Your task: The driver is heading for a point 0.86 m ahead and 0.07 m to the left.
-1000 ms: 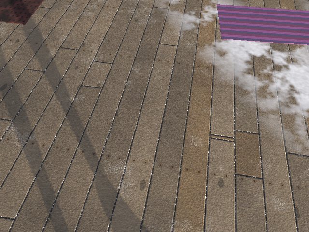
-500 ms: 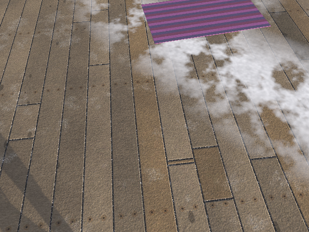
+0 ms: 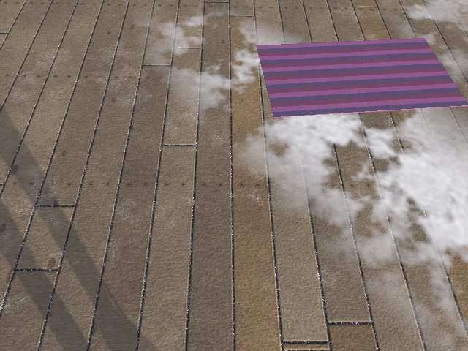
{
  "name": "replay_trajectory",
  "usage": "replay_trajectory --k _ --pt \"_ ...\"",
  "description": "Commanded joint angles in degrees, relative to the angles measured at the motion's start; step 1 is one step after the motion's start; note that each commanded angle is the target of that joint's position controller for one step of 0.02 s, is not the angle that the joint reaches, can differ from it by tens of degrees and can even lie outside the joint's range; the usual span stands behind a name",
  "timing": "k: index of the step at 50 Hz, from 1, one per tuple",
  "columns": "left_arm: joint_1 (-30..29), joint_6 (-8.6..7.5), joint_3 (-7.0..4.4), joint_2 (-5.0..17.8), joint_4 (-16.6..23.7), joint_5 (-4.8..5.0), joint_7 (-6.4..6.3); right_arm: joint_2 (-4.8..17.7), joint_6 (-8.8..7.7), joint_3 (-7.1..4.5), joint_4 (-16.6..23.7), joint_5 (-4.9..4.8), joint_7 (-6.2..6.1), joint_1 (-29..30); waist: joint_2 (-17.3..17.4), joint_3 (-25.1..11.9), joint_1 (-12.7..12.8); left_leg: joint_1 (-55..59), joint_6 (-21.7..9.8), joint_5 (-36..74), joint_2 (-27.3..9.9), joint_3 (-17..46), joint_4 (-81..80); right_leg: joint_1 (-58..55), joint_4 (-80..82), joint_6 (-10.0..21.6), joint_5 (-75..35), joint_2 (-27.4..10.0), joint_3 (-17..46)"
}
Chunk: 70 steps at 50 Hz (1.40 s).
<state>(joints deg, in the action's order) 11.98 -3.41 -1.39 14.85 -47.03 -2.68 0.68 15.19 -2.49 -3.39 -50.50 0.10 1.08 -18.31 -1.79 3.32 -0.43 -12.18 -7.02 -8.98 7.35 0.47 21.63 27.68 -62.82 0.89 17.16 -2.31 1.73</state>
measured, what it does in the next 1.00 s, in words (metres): walks ahead, turning left: right foot, then left foot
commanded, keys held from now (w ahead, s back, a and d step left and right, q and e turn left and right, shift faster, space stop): w+q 0.42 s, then w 0.34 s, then w+e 0.24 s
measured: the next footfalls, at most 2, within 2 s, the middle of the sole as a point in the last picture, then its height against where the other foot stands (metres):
right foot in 0.34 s outside the picture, level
left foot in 0.84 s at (172, 329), level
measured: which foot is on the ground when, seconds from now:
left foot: down 0.00-0.34, up 0.36-0.82, down 0.84-1.00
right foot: up 0.00-0.32, down 0.34-0.84, up 0.86-1.00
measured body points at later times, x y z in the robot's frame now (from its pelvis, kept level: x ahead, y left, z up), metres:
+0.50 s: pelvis +0.28 -0.03 +0.00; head +0.31 -0.04 +0.45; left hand +0.34 +0.26 -0.10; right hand +0.42 -0.29 -0.13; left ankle +0.18 +0.06 -0.66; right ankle +0.34 -0.12 -0.74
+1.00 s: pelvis +0.51 +0.09 +0.00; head +0.52 +0.11 +0.45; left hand +0.45 +0.34 -0.15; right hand +0.69 -0.12 -0.11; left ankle +0.50 +0.16 -0.74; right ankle +0.50 -0.06 -0.66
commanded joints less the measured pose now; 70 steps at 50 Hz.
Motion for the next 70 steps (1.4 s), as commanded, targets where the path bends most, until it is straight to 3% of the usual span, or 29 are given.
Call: replay_trajectory --k 1,11,14,16,17,18,19,20,21,22,24,28,33,37,39,41,42,43,44,45,46,48,57,63,65,67,68,69,70 --pt "1.31 0.95 -0.85 4.47 3.43 -0.24 0.19 8.43 -1.23 -2.00 2.56 -0.31 -0.46 -1.71 4.11 -1.74 1.47 1.48 -8.95 11.80 -14.50 16.45 -11.33 5.32 4.42 -2.78 -3.20 -1.99 -0.57" --pt "-17.53 0.18 0.20 4.19 10.74 0.98 0.65 8.94 -0.32 -2.61 1.60 0.62 -1.35 -10.54 5.85 -1.12 -5.24 11.15 -5.09 22.02 -13.29 19.34 -5.23 8.57 26.44 -3.50 -15.16 1.20 -1.15" --pt "-12.98 -0.58 -0.30 6.26 10.29 1.27 0.30 10.33 -0.30 -3.05 3.13 0.96 -1.98 -6.83 6.83 -2.05 -1.82 9.80 -2.76 25.34 -14.17 21.75 -0.87 -1.58 32.55 -1.46 -10.75 2.63 0.11" --pt "-0.48 -1.61 -1.59 9.21 6.82 1.05 -0.87 10.80 -0.89 -3.10 3.94 0.44 -1.33 -3.99 3.96 -8.01 4.33 5.12 -0.21 29.84 -9.98 19.47 12.76 -20.12 37.79 1.17 -9.81 2.96 0.38" --pt "8.25 -2.07 -2.62 13.24 6.31 -0.19 -1.96 7.44 -1.45 -2.14 5.47 -0.33 -0.75 -4.30 -1.84 -16.17 7.45 -1.20 1.15 17.68 -6.60 15.37 27.33 -33.26 39.51 4.04 0.93 -8.54 11.40" --pt "9.00 -1.20 -3.72 17.81 6.79 -1.06 -2.35 2.29 -1.26 -1.08 7.10 -1.84 -0.88 -10.44 -14.16 -21.36 4.08 -18.42 2.82 -21.58 2.15 7.77 41.86 -45.45 44.69 9.86 5.80 -23.18 35.80" --pt "6.57 -0.31 -3.69 14.62 6.64 0.05 -2.01 7.25 -0.38 -1.53 5.86 0.28 -1.41 -11.07 -9.60 -18.06 2.30 -24.16 2.27 -21.68 -2.70 6.63 48.32 -40.50 46.04 11.57 11.84 -23.36 42.44" --pt "3.12 -0.18 -2.45 9.02 7.46 0.54 -1.76 8.13 0.07 -1.82 5.31 1.03 -1.11 -7.17 -2.40 -10.15 1.96 -24.49 2.44 -15.99 -5.36 6.35 49.03 -32.76 47.14 10.34 11.28 -20.44 33.36" --pt "1.00 -0.34 -1.74 6.23 7.23 0.61 -1.50 7.12 0.21 -1.61 5.68 1.11 -0.54 -4.16 0.05 -5.58 1.55 -23.38 2.99 -12.22 -7.08 5.55 46.90 -26.84 48.63 9.09 4.12 -17.10 24.48" --pt "1.14 -0.66 -1.44 5.43 6.59 0.51 -1.46 6.23 0.52 -1.52 5.87 1.58 0.01 -2.92 -2.00 -3.98 1.10 -21.92 3.42 -10.69 -8.26 5.13 44.90 -23.64 49.74 7.90 -2.18 -14.39 18.58" --pt "3.14 -1.75 -1.41 5.40 4.65 0.96 -1.11 5.06 1.52 -1.22 5.96 2.22 0.92 -3.03 -4.84 -3.44 0.09 -19.66 4.09 -9.60 -8.50 4.66 43.32 -20.75 50.71 7.54 -12.60 -11.67 11.85" --pt "6.24 -3.28 -1.84 6.12 2.09 1.64 -0.25 3.80 1.85 -0.57 7.61 2.33 1.64 2.01 -3.89 -2.79 -0.05 -23.76 4.98 -4.94 -8.40 5.20 38.53 -21.85 53.42 9.39 -19.22 -11.68 6.40" --pt "8.90 -2.78 -1.99 6.47 -0.63 1.95 0.10 2.03 1.15 1.21 10.99 2.14 2.42 13.45 -3.55 -0.47 1.77 -21.45 6.06 4.13 -9.40 -0.07 21.49 -20.85 54.95 8.54 -22.37 -9.02 -1.12" --pt "13.39 -2.06 -2.42 8.24 -3.48 1.88 0.00 2.70 0.64 1.80 12.50 1.97 2.14 18.49 -4.00 0.18 3.08 -17.03 4.13 2.55 -9.14 -3.87 13.56 -24.36 52.82 8.11 -26.65 -11.07 -1.19" --pt "14.26 -1.41 -2.54 8.91 -4.65 1.87 -0.18 3.46 0.23 1.63 12.38 2.22 1.53 17.70 -3.94 -0.08 2.25 -13.30 2.48 -1.14 -7.89 -4.69 10.59 -26.60 48.71 7.80 -34.17 -11.94 -0.65" --pt "14.19 -0.88 -2.22 8.52 -5.46 2.34 -0.29 5.23 -0.94 0.54 7.99 3.11 0.47 5.08 -0.77 -6.54 -3.69 4.17 0.35 0.13 -5.64 -4.77 4.20 -23.92 32.89 6.14 -42.86 -8.57 -3.17" --pt "13.09 -1.08 -1.42 6.36 -3.50 2.66 -0.18 9.36 -1.48 -0.73 5.81 4.29 -0.42 -5.22 4.30 -13.82 -7.88 19.06 -2.26 -5.21 -16.14 6.23 2.77 -13.74 17.92 4.82 -28.06 -5.73 -4.74" --pt "18.14 -1.04 0.12 -0.57 -1.29 3.70 0.07 15.53 -1.16 -2.25 5.57 4.22 -1.19 -8.16 17.89 -20.66 -5.85 33.53 -8.45 -6.99 -33.57 31.30 -2.37 6.02 -1.52 2.56 11.59 3.74 -7.34" --pt "14.62 -0.22 -2.03 7.08 -2.62 2.24 -0.85 13.02 -0.60 -2.07 5.77 1.92 -1.35 -6.69 8.58 -17.58 -6.78 27.09 -8.22 -8.64 -32.51 32.87 -4.84 9.62 -6.99 3.47 12.31 2.61 0.31" --pt "11.48 -0.22 -2.39 6.80 -1.86 2.42 -0.60 9.38 -0.69 -0.92 5.87 1.59 -1.32 -1.54 6.91 -9.34 -4.11 19.86 -6.41 -6.56 -29.34 23.53 -6.15 10.34 -6.33 4.02 7.31 0.06 1.80" --pt "10.69 -0.20 -2.14 5.26 -2.18 2.68 -0.34 5.99 -1.16 -0.07 5.87 1.50 -1.05 1.59 6.43 -5.50 -2.44 13.77 -4.54 -2.22 -26.55 17.19 -8.58 8.51 -3.47 3.85 3.69 -1.63 1.36" --pt "12.06 1.24 -2.27 3.84 -3.64 1.42 0.22 3.01 -2.04 0.74 5.24 1.21 -1.24 3.75 8.15 -2.36 0.29 7.00 -1.55 2.51 -22.65 8.66 -11.51 4.29 -0.73 2.82 0.65 -2.90 0.87" --pt "-2.50 2.81 -1.92 0.47 1.50 1.03 2.55 3.44 -3.76 0.17 1.05 0.95 -1.73 -1.41 5.76 1.87 0.23 7.66 -1.41 14.60 -20.46 -6.98 -14.45 11.66 11.66 0.93 -15.26 -3.16 -2.28" --pt "-10.93 2.54 -1.15 0.48 5.41 0.36 3.32 5.61 -2.91 -0.30 -1.92 1.06 -2.47 -5.92 4.94 3.55 -1.47 14.54 -0.20 30.30 -22.44 -12.57 -9.54 6.75 25.87 4.59 -13.81 -0.25 -8.40" --pt "-6.55 2.08 -1.43 0.92 4.17 -0.23 2.59 6.88 -2.29 -0.48 -2.76 1.06 -2.88 -5.96 6.60 0.74 0.38 16.70 0.65 51.42 -22.05 -13.77 -0.32 0.17 27.58 6.44 -9.13 4.14 -10.61" --pt "6.43 0.66 -2.60 3.11 -0.10 -1.07 1.67 7.79 -1.54 -0.57 -2.84 0.42 -3.05 -4.81 6.04 -6.56 5.95 13.03 2.26 48.84 -20.11 -14.35 18.38 -15.97 35.45 8.92 -14.86 7.06 -8.90" --pt "12.85 0.04 -3.96 7.69 -1.86 -1.70 0.80 6.39 -1.68 -0.10 -1.42 -0.13 -2.84 -4.81 1.68 -12.36 8.59 2.08 3.95 27.67 -17.23 -14.56 33.96 -30.44 35.46 11.38 -30.90 -0.97 -0.84" --pt "11.25 0.11 -5.21 14.01 -1.30 -0.94 0.28 -1.33 -1.48 1.82 0.64 -2.00 -1.95 -12.64 -11.89 -22.99 3.23 -18.96 6.50 -29.96 -7.20 -11.36 57.16 -51.36 30.65 23.21 -65.00 -22.97 23.99" --pt "15.49 1.03 -5.25 12.37 -1.37 2.48 -0.47 4.87 -0.75 0.24 -0.79 -0.92 -2.41 -8.67 0.13 -28.64 6.89 -17.57 6.64 -24.98 -7.33 -0.24 59.83 -47.96 33.24 23.55 -69.40 -21.83 23.60"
